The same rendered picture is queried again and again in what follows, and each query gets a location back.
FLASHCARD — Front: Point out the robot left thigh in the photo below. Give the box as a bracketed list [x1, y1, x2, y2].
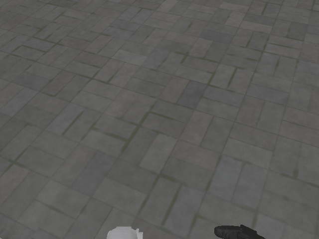
[107, 226, 144, 239]

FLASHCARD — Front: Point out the robot right hand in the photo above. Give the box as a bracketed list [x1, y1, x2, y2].
[214, 224, 265, 239]

